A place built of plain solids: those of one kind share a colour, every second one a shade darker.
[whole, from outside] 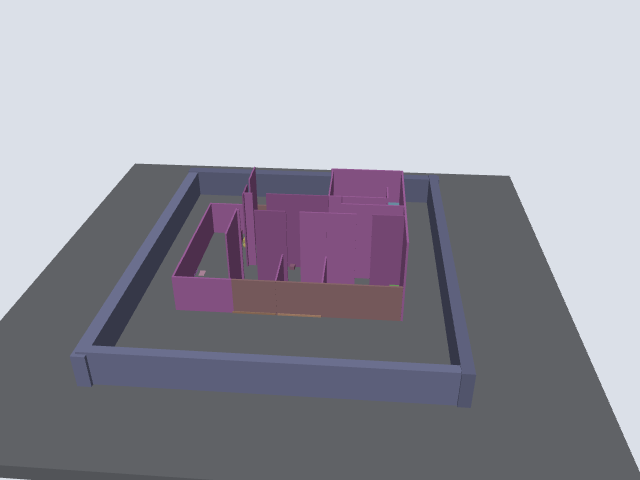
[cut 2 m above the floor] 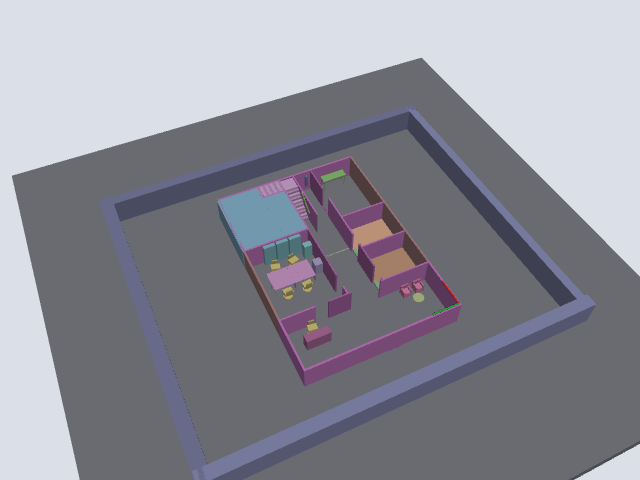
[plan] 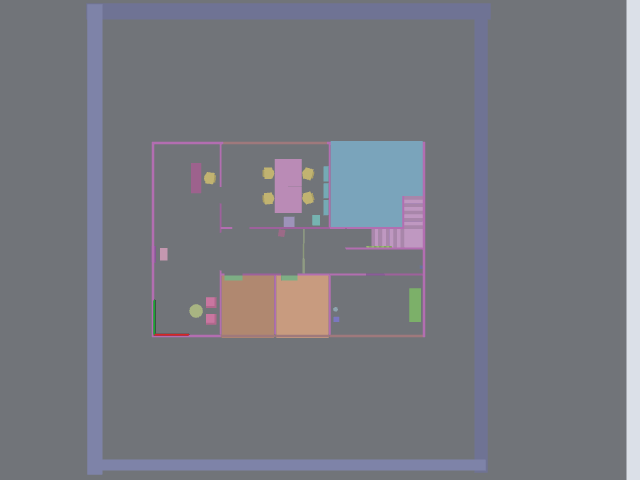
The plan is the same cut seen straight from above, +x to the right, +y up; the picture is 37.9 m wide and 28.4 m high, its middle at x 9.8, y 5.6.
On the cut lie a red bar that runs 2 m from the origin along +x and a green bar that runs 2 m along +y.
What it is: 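An office floor, with a steep back stair to a room one storey up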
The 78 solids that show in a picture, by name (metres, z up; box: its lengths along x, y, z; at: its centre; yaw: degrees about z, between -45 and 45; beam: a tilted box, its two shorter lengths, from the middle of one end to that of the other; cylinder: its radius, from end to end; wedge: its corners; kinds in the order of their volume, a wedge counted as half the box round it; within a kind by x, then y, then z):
{
 "ring_hedge_1": {"box": [0.91, 27.83, 2.4], "at": [-3.51, 5.63, 1.15]},
 "ring_hedge_2": {"box": [23.33, 0.67, 2.56], "at": [7.94, -7.71, 1.23]},
 "ring_hedge_3": {"box": [23.93, 0.96, 2.46], "at": [7.94, 19.12, 1.18]},
 "ring_hedge_4": {"box": [0.79, 27.6, 2.62], "at": [19.33, 5.63, 1.26]},
 "split_lounge_level_1": {"box": [4.24, 1.83, 3.6], "at": [12.55, 7.29, 1.75]},
 "split_lounge_level_2": {"box": [5.45, 3.26, 3.6], "at": [13.15, 9.83, 1.75]},
 "wall_1": {"box": [0.15, 11.56, 2.87], "at": [-0.07, 5.63, 1.39]},
 "wall_2": {"box": [4.22, 0.15, 2.87], "at": [1.96, -0.07, 1.39]},
 "wall_3": {"box": [4.22, 0.15, 2.87], "at": [1.96, 11.34, 1.39]},
 "wall_4": {"box": [0.12, 3.8, 6.42], "at": [3.92, 1.9, 3.16]},
 "wall_5": {"box": [0.12, 1.74, 6.42], "at": [3.92, 6.89, 3.16]},
 "wall_6": {"box": [0.12, 2.53, 6.42], "at": [3.92, 10.0, 3.16]},
 "wall_7": {"box": [0.23, 0.12, 6.42], "at": [4.04, 3.56, 3.16]},
 "wall_8": {"box": [0.69, 0.12, 6.42], "at": [4.26, 6.32, 3.16]},
 "wall_9": {"box": [2.28, 0.12, 6.42], "at": [6.36, 3.56, 3.16]},
 "wall_10": {"box": [0.12, 3.56, 2.87], "at": [7.14, 1.78, 1.39]},
 "wall_11": {"box": [4.74, 0.12, 6.42], "at": [8.0, 6.32, 3.16]},
 "wall_12": {"box": [1.9, 0.12, 6.42], "at": [9.42, 3.56, 3.16]},
 "wall_13": {"box": [0.12, 3.56, 2.87], "at": [10.37, 1.78, 1.39]},
 "wall_14": {"box": [0.12, 4.95, 6.42], "at": [10.37, 8.79, 3.16]},
 "wall_15": {"box": [2.15, 0.12, 6.42], "at": [11.45, 3.56, 3.16]},
 "wall_16": {"box": [4.29, 0.12, 6.42], "at": [12.52, 6.32, 3.16]},
 "wall_17": {"box": [5.81, 0.15, 6.42], "at": [13.12, 11.34, 3.16]},
 "wall_18": {"box": [4.54, 0.12, 6.42], "at": [13.61, 5.1, 3.16]},
 "wall_19": {"box": [0.12, 1.94, 6.42], "at": [14.72, 7.23, 3.16]},
 "wall_20": {"box": [2.25, 0.12, 6.42], "at": [14.76, 3.56, 3.16]},
 "wall_21": {"box": [0.15, 11.56, 6.42], "at": [15.96, 5.63, 3.16]},
 "glazing_1": {"box": [3.23, 0.15, 2.87], "at": [5.53, -0.07, 1.39]},
 "glazing_2": {"box": [6.45, 0.15, 2.87], "at": [7.14, 11.34, 1.39]},
 "glazing_3": {"box": [3.23, 0.15, 2.87], "at": [8.76, -0.07, 1.39]},
 "glazing_4": {"box": [5.51, 0.15, 2.87], "at": [13.12, -0.07, 1.39]},
 "split_steps_1": {"box": [0.22, 1.1, 0.24], "at": [12.95, 5.71, 0.07]},
 "split_steps_2": {"box": [0.22, 1.1, 0.42], "at": [13.16, 5.71, 0.16]},
 "split_steps_3": {"box": [0.22, 1.1, 0.61], "at": [13.38, 5.71, 0.26]},
 "split_steps_4": {"box": [0.22, 1.1, 0.8], "at": [13.6, 5.71, 0.35]},
 "split_steps_5": {"box": [0.22, 1.1, 0.98], "at": [13.81, 5.71, 0.44]},
 "split_steps_6": {"box": [0.22, 1.1, 1.17], "at": [14.03, 5.71, 0.54]},
 "split_steps_7": {"box": [0.22, 1.1, 1.36], "at": [14.24, 5.71, 0.63]},
 "split_steps_8": {"box": [0.22, 1.1, 1.55], "at": [14.46, 5.71, 0.72]},
 "split_steps_9": {"box": [0.22, 1.1, 1.73], "at": [14.68, 5.71, 0.82]},
 "split_steps_10": {"box": [1.1, 1.1, 1.92], "at": [15.33, 5.71, 0.91]},
 "split_steps_11": {"box": [1.1, 0.22, 0.24], "at": [15.33, 6.36, 1.94]},
 "split_steps_12": {"box": [1.1, 0.22, 0.42], "at": [15.33, 6.58, 2.03]},
 "split_steps_13": {"box": [1.1, 0.22, 0.61], "at": [15.33, 6.79, 2.13]},
 "split_steps_14": {"box": [1.1, 0.22, 0.8], "at": [15.33, 7.01, 2.22]},
 "split_steps_15": {"box": [1.1, 0.22, 0.98], "at": [15.33, 7.23, 2.31]},
 "split_steps_16": {"box": [1.1, 0.22, 1.17], "at": [15.33, 7.44, 2.41]},
 "split_steps_17": {"box": [1.1, 0.22, 1.36], "at": [15.33, 7.66, 2.5]},
 "split_steps_18": {"box": [1.1, 0.22, 1.55], "at": [15.33, 7.88, 2.59]},
 "split_steps_19": {"box": [1.1, 0.22, 1.73], "at": [15.33, 8.09, 2.69]},
 "meet_level_1": {"box": [3.1, 3.4, 0.2], "at": [5.53, 1.5, 0.05]},
 "meet_level_2": {"box": [1.87, 0.3, 0.2], "at": [6.15, 3.35, 0.05]},
 "meet_level_3": {"box": [3.1, 3.4, 0.2], "at": [8.76, 1.5, 0.05]},
 "meet_level_4": {"box": [1.84, 0.3, 0.2], "at": [9.39, 3.35, 0.05]},
 "shelf_1": {"box": [0.3, 0.9, 1.95], "at": [10.15, 7.51, 0.93]},
 "shelf_2": {"box": [0.3, 0.9, 1.95], "at": [10.15, 8.52, 0.93]},
 "shelf_3": {"box": [0.3, 0.9, 1.95], "at": [10.15, 9.52, 0.93]},
 "reception_counter_1": {"box": [0.6, 1.8, 1.1], "at": [2.47, 9.26, 0.5]},
 "club_1": {"box": [0.62, 0.64, 0.48], "at": [3.37, 0.9, 0.19]},
 "club_2": {"box": [0.62, 0.64, 0.48], "at": [3.37, 1.9, 0.19]},
 "club_3": {"box": [0.62, 0.12, 0.63], "at": [3.37, 2.16, 0.27]},
 "task_chair_1": {"box": [0.48, 0.68, 0.26], "at": [3.29, 9.26, 0.58], "yaw": -7.2},
 "task_chair_2": {"box": [0.48, 0.68, 0.26], "at": [6.74, 8.05, 0.58], "yaw": 4.2},
 "task_chair_3": {"box": [0.48, 0.68, 0.26], "at": [6.74, 9.55, 0.58], "yaw": 1.8},
 "task_chair_4": {"box": [0.48, 0.68, 0.26], "at": [9.1, 8.09, 0.58], "yaw": 15.5},
 "task_chair_5": {"box": [0.48, 0.68, 0.26], "at": [9.1, 9.51, 0.58], "yaw": -15.1},
 "printer_1": {"box": [0.64, 0.6, 1.09], "at": [7.97, 6.67, 0.49]},
 "filing_cabinet_1": {"box": [0.47, 0.62, 1.37], "at": [9.57, 6.76, 0.64]},
 "desk_1": {"box": [0.8, 1.6, 0.07], "at": [7.52, 7.99, 0.69]},
 "desk_2": {"box": [0.8, 1.6, 0.07], "at": [7.52, 9.59, 0.69]},
 "desk_3": {"box": [0.8, 1.6, 0.07], "at": [8.32, 7.99, 0.69]},
 "desk_4": {"box": [0.8, 1.6, 0.07], "at": [8.32, 9.59, 0.69]},
 "meet_steps_1": {"box": [1.06, 0.3, 0.2], "at": [4.68, 3.35, 0.05]},
 "meet_steps_2": {"box": [0.97, 0.3, 0.2], "at": [7.98, 3.35, 0.05]},
 "bar_table_1": {"box": [0.7, 2.0, 0.06], "at": [15.43, 1.75, 1.05]},
 "box_cardboard_1": {"box": [0.39, 0.42, 0.36], "at": [7.53, 6.0, 0.13], "yaw": -9.1},
 "coffee_table_1": {"cylinder": 0.4, "from": [2.47, 1.4, 0.33], "to": [2.47, 1.4, 0.4]},
 "doormat_hold_1": {"box": [0.45, 0.75, 0.06], "at": [0.55, 4.75, -0.02]}
}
